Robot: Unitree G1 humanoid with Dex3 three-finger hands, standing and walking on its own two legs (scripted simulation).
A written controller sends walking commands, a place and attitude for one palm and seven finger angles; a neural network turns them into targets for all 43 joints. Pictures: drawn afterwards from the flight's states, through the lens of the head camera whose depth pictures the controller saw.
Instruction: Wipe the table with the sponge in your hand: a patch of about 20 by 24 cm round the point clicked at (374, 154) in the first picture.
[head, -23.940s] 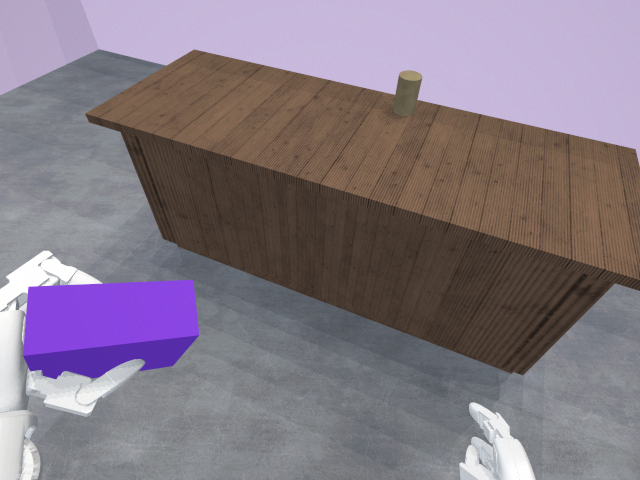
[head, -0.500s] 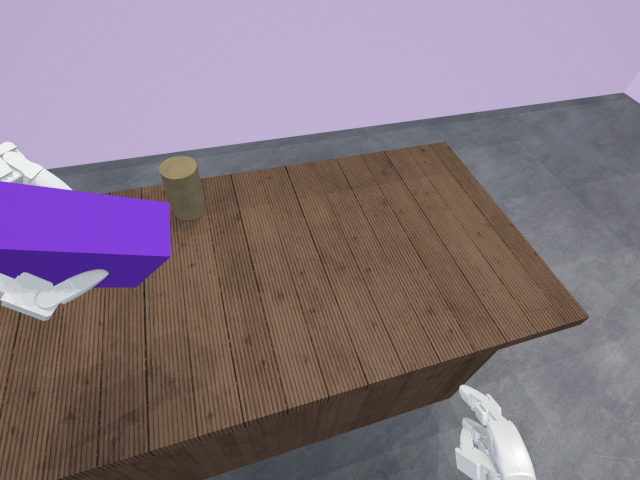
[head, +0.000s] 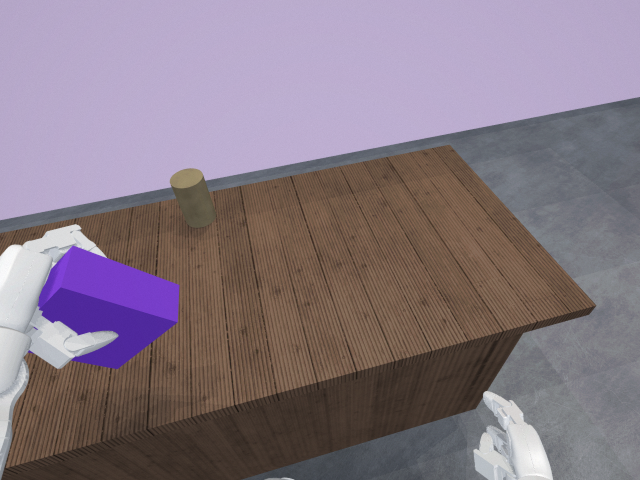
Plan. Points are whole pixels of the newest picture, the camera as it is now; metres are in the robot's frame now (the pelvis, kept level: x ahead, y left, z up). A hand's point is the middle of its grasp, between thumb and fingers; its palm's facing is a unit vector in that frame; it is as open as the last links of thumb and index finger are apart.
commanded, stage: turn the palm down, sponge in hand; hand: left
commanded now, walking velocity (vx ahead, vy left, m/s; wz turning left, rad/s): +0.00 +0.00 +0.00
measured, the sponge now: (115, 318) +0.26 +0.28 +0.10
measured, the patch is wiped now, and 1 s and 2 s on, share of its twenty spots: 0.00 0.00 0.00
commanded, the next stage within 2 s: move the sponge above the wiping area in 1.56 s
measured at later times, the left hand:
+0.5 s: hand (108, 308) +0.26 +0.28 +0.12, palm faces +0.08 -0.39 -0.92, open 9.7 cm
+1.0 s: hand (98, 311) +0.26 +0.30 +0.11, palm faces +0.04 -0.14 -0.99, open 9.7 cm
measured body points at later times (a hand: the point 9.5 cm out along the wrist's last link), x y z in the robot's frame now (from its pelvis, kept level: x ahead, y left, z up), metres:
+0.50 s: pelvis +0.04 +0.02 +0.00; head +0.04 -0.01 +0.45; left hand +0.25 +0.30 +0.17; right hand +0.24 -0.23 -0.08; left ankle +0.08 +0.14 -0.72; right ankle +0.01 -0.09 -0.72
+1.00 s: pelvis +0.02 +0.04 +0.02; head +0.03 +0.02 +0.46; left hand +0.25 +0.30 +0.16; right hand +0.25 -0.16 -0.07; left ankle +0.08 +0.14 -0.72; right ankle +0.01 -0.09 -0.72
